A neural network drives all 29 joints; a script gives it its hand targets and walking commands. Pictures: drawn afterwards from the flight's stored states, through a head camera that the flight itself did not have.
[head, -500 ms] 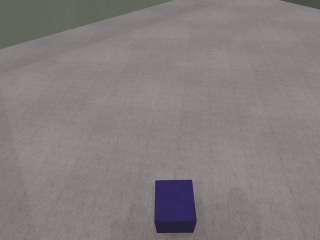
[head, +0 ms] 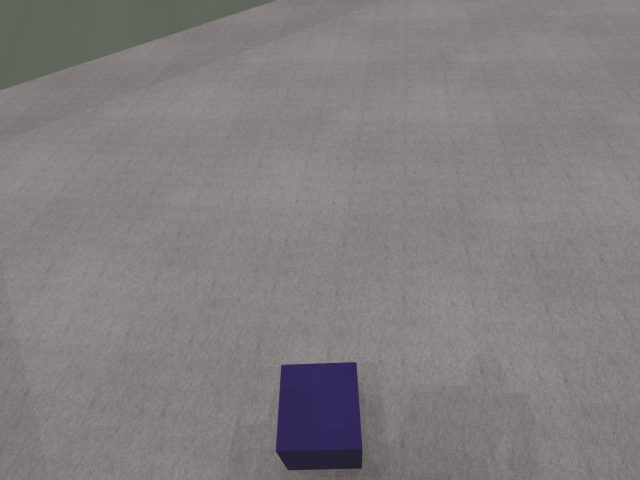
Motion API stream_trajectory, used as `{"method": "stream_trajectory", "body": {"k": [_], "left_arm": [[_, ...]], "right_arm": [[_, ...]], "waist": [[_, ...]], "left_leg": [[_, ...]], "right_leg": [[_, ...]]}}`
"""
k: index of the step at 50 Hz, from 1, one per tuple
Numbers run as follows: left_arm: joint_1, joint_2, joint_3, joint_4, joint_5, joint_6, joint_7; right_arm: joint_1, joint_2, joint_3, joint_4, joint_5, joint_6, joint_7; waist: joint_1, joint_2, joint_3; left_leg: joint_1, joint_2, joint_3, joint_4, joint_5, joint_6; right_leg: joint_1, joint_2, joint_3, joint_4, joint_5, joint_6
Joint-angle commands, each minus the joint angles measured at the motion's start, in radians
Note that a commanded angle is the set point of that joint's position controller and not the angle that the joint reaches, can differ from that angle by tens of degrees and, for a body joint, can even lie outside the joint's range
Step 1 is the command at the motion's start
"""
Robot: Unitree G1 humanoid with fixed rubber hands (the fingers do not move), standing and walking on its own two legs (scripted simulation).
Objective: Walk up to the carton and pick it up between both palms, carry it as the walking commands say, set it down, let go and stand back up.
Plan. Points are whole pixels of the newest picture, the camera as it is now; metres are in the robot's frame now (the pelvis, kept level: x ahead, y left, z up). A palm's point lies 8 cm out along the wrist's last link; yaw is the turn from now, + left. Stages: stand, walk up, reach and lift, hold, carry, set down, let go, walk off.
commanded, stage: walk up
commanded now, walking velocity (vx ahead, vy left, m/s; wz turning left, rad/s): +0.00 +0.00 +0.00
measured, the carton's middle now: (321, 416) +0.41 +0.07 -0.66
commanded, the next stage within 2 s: stand in 1.74 s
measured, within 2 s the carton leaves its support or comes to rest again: neither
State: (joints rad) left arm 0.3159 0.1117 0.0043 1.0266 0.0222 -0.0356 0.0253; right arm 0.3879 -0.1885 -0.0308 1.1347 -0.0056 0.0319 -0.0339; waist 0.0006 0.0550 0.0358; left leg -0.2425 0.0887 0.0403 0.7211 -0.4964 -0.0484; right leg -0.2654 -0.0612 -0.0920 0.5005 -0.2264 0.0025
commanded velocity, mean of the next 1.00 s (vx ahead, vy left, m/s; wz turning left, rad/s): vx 0.00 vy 0.03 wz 0.00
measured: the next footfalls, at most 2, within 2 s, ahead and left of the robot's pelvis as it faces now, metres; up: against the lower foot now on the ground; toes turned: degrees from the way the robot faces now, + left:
left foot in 0.12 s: +0.02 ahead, +0.11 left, +0.00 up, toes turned +5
left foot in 0.40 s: +0.02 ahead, +0.19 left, +0.00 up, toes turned -5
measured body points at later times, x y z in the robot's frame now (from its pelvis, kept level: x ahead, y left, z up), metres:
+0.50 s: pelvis -0.01 +0.07 +0.01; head +0.00 +0.10 +0.46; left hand -0.02 +0.32 -0.16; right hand +0.01 -0.15 -0.14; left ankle -0.02 +0.18 -0.74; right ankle +0.00 -0.09 -0.71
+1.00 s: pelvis -0.02 +0.08 +0.01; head -0.02 +0.07 +0.46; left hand -0.03 +0.29 -0.15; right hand -0.05 -0.13 -0.16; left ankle -0.02 +0.18 -0.74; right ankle -0.04 -0.03 -0.74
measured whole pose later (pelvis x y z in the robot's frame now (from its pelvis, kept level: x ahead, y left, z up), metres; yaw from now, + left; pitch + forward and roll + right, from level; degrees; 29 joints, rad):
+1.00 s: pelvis -0.02 +0.08 +0.01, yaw -1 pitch -2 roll +0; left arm 0.30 0.12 -0.01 1.13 0.00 -0.02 0.04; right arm 0.33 -0.11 -0.02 1.15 -0.01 -0.01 -0.03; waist -0.01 0.00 0.03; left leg -0.13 0.00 0.08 0.34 -0.18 0.02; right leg -0.10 -0.01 -0.05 0.36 -0.23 -0.01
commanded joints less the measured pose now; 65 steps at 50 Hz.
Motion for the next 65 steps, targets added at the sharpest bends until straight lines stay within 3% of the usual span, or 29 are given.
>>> {"method": "stream_trajectory", "body": {"k": [1, 3, 5, 6, 7, 8, 10, 11, 12, 14, 15, 16, 17, 18, 19, 20, 21, 22, 23, 24, 26, 28, 32, 34, 36, 37, 38, 49, 65], "left_arm": [[0.014, 0.158, 0.011, -0.013, -0.004, 0.002, 0.018], [0.022, 0.145, 0.009, 0.000, -0.007, 0.010, 0.020], [0.011, 0.166, 0.016, -0.009, -0.010, 0.015, 0.014], [0.012, 0.187, 0.029, -0.022, -0.007, 0.016, 0.013], [0.008, 0.208, 0.042, -0.047, -0.013, 0.024, 0.020], [0.058, 0.245, 0.060, -0.047, -0.014, 0.035, 0.033], [0.153, 0.290, 0.085, -0.017, 0.008, 0.047, 0.058], [0.178, 0.280, 0.093, 0.004, 0.013, 0.044, 0.064], [0.141, 0.268, 0.093, -0.001, 0.018, 0.043, 0.064], [0.016, 0.214, 0.073, -0.028, 0.021, 0.041, 0.054], [-0.050, 0.199, 0.066, -0.047, 0.027, 0.039, 0.044], [-0.069, 0.177, 0.059, -0.048, 0.027, 0.035, 0.033], [-0.053, 0.164, 0.054, -0.020, 0.016, 0.039, 0.025], [-0.033, 0.173, 0.057, 0.007, -0.003, 0.048, 0.023], [0.003, 0.174, 0.052, 0.025, -0.002, 0.048, 0.014], [0.040, 0.119, 0.035, 0.015, 0.008, 0.049, 0.001], [0.046, 0.066, 0.016, -0.015, -0.013, 0.056, -0.002], [0.015, 0.120, 0.018, -0.003, -0.018, 0.071, 0.002], [0.018, 0.130, 0.024, 0.012, -0.015, 0.078, -0.003], [0.028, 0.121, 0.027, 0.026, -0.014, 0.075, -0.008], [0.076, 0.110, 0.032, 0.056, -0.013, 0.070, -0.008], [0.073, 0.107, 0.028, 0.062, -0.022, 0.064, 0.000], [0.026, 0.108, 0.018, 0.050, -0.024, 0.060, 0.018], [0.061, 0.126, 0.016, 0.069, -0.023, 0.046, 0.022], [0.062, 0.142, 0.011, 0.067, -0.010, 0.030, 0.021], [0.029, 0.124, 0.009, 0.073, -0.012, 0.028, 0.015], [0.025, 0.089, 0.005, 0.078, -0.020, 0.024, 0.010], [0.056, 0.082, -0.002, 0.095, -0.019, 0.012, 0.017], [0.132, 0.064, -0.006, 0.110, -0.015, 0.003, 0.016]], "right_arm": [[0.092, 0.006, 0.007, -0.008, -0.004, -0.004, 0.005], [0.105, -0.003, 0.008, 0.005, 0.001, -0.009, -0.004], [0.128, -0.017, 0.006, 0.022, -0.002, -0.009, -0.014], [0.106, -0.044, -0.002, 0.005, -0.005, -0.008, -0.016], [0.046, -0.117, -0.026, -0.026, -0.011, -0.003, -0.013], [-0.007, -0.114, -0.035, -0.042, -0.018, 0.002, -0.001], [-0.077, -0.062, -0.042, -0.096, -0.030, 0.014, 0.012], [-0.114, -0.057, -0.050, -0.124, -0.031, 0.020, 0.020], [-0.126, -0.033, -0.048, -0.141, -0.030, 0.018, 0.025], [-0.068, -0.013, -0.041, -0.147, -0.016, 0.010, 0.028], [-0.026, -0.002, -0.037, -0.127, -0.007, 0.008, 0.029], [-0.015, 0.015, -0.029, -0.122, 0.001, 0.006, 0.027], [0.005, 0.025, -0.022, -0.118, 0.007, -0.003, 0.025], [0.044, 0.002, -0.029, -0.117, 0.004, -0.015, 0.020], [0.099, -0.026, -0.035, -0.092, -0.001, -0.027, 0.014], [0.135, -0.101, -0.041, -0.089, -0.012, -0.040, 0.011], [0.066, -0.177, -0.044, -0.117, -0.012, -0.040, 0.005], [-0.026, -0.104, -0.025, -0.138, -0.026, -0.039, 0.010], [-0.103, -0.070, -0.008, -0.153, -0.023, -0.047, 0.012], [-0.141, -0.088, -0.007, -0.159, -0.021, -0.053, 0.010], [-0.127, -0.051, 0.010, -0.150, -0.008, -0.074, 0.006], [-0.084, -0.022, 0.015, -0.112, -0.003, -0.084, 0.004], [-0.023, -0.016, 0.014, -0.064, -0.003, -0.070, -0.008], [-0.023, -0.021, 0.007, -0.065, 0.005, -0.059, -0.007], [0.008, -0.015, 0.003, -0.056, 0.018, -0.058, 0.001], [-0.002, 0.021, 0.009, -0.046, 0.020, -0.058, 0.002], [-0.005, 0.004, 0.006, -0.035, 0.011, -0.055, -0.002], [-0.001, 0.002, 0.000, 0.007, -0.004, -0.039, -0.002], [0.040, 0.035, 0.009, 0.036, -0.001, -0.038, -0.001]], "waist": [[-0.028, -0.229, -0.029], [-0.022, -0.186, -0.019], [-0.020, -0.176, -0.012], [-0.002, -0.169, 0.006], [0.030, -0.089, 0.031], [0.066, -0.014, 0.053], [0.108, -0.160, 0.050], [0.097, -0.142, 0.033], [0.077, -0.149, 0.026], [0.013, -0.185, 0.002], [-0.006, -0.242, 0.011], [0.001, -0.282, 0.006], [-0.017, -0.310, -0.015], [-0.049, -0.291, -0.028], [-0.060, -0.199, -0.048], [-0.035, -0.037, -0.024], [-0.004, 0.240, -0.011], [0.004, 0.209, 0.059], [0.035, 0.107, 0.098], [0.054, 0.104, 0.090], [0.061, 0.090, 0.013], [0.048, 0.123, -0.035], [0.020, 0.150, -0.012], [0.021, 0.094, -0.015], [-0.013, 0.001, -0.031], [-0.023, -0.091, 0.011], [-0.005, -0.101, 0.037], [0.004, -0.070, 0.061], [0.000, -0.060, 0.069]], "left_leg": [[0.004, -0.025, -0.021, -0.020, 0.030, 0.041], [0.042, -0.050, -0.002, -0.190, 0.138, 0.048], [0.134, -0.033, 0.005, -0.346, 0.342, 0.056], [0.146, -0.003, -0.015, -0.326, 0.389, 0.051], [0.043, -0.012, 0.009, -0.239, 0.362, 0.050], [-0.095, -0.042, 0.041, -0.154, 0.263, 0.044], [-0.249, -0.046, 0.004, 0.148, -0.018, 0.032], [-0.275, -0.026, -0.047, 0.288, -0.021, 0.031], [-0.255, -0.010, -0.074, 0.332, 0.006, 0.030], [-0.164, -0.006, -0.074, 0.222, 0.069, 0.019], [-0.090, -0.038, -0.028, 0.114, 0.068, 0.013], [-0.036, -0.070, 0.012, -0.006, 0.090, 0.009], [0.043, -0.096, 0.031, -0.180, 0.189, 0.023], [0.140, -0.123, 0.097, -0.323, 0.317, 0.022], [0.226, -0.090, 0.064, -0.432, 0.354, 0.009], [0.233, 0.073, -0.108, -0.498, 0.265, 0.009], [0.061, 0.265, -0.334, -0.582, 0.256, 0.097], [-0.081, 0.253, -0.343, -0.604, 0.146, 0.140], [-0.097, 0.197, -0.292, -0.605, 0.158, 0.129], [-0.067, 0.148, -0.211, -0.570, 0.285, 0.111], [0.050, 0.125, -0.127, -0.495, 0.624, 0.127], [0.112, 0.110, -0.092, -0.444, 0.759, 0.139], [0.146, 0.124, -0.134, -0.421, 0.677, 0.156], [0.104, 0.105, -0.134, -0.420, 0.570, 0.115], [0.034, 0.052, -0.100, -0.427, 0.436, 0.086], [0.065, 0.034, -0.089, -0.450, 0.430, 0.081], [0.102, 0.029, -0.080, -0.439, 0.460, 0.082], [0.102, 0.019, -0.063, -0.448, 0.360, 0.071], [0.086, 0.017, -0.052, -0.418, 0.341, 0.057]], "right_leg": [[0.051, -0.177, 0.161, -0.187, 0.438, -0.134], [0.065, -0.174, 0.167, -0.161, 0.354, -0.126], [0.020, -0.186, 0.190, -0.151, 0.249, -0.100], [-0.018, -0.194, 0.217, -0.154, 0.172, -0.084], [-0.008, -0.216, 0.257, -0.167, 0.084, -0.095], [0.063, -0.270, 0.321, -0.197, 0.028, -0.132], [0.105, -0.434, 0.486, -0.227, 0.204, -0.243], [0.078, -0.451, 0.471, -0.227, 0.256, -0.262], [0.030, -0.409, 0.393, -0.225, 0.252, -0.246], [-0.056, -0.287, 0.223, -0.226, 0.118, -0.162], [-0.114, -0.224, 0.144, -0.222, 0.094, -0.131], [-0.121, -0.169, 0.100, -0.214, 0.076, -0.123], [-0.096, -0.094, 0.053, -0.182, 0.060, -0.114], [-0.096, -0.063, 0.009, -0.099, 0.051, -0.104], [-0.120, -0.049, -0.007, -0.022, -0.007, -0.081], [-0.210, -0.025, -0.009, 0.042, -0.152, -0.034], [-0.172, 0.026, 0.017, 0.117, -0.298, -0.004], [-0.087, -0.003, 0.100, 0.179, -0.277, -0.008], [-0.076, 0.009, 0.090, 0.216, -0.215, -0.006], [-0.081, 0.015, 0.087, 0.222, -0.175, -0.010], [-0.045, 0.023, 0.075, 0.227, -0.147, -0.007], [-0.011, 0.038, 0.065, 0.174, -0.142, -0.002], [0.039, 0.036, 0.077, -0.046, -0.074, -0.014], [0.172, -0.011, 0.097, -0.183, 0.135, -0.010], [0.269, -0.093, 0.144, -0.164, 0.281, -0.029], [0.188, -0.073, 0.128, -0.157, 0.261, -0.034], [0.145, -0.059, 0.127, -0.176, 0.227, -0.031], [0.082, -0.043, 0.129, -0.217, 0.061, -0.041], [0.050, -0.044, 0.150, -0.232, 0.033, -0.048]]}}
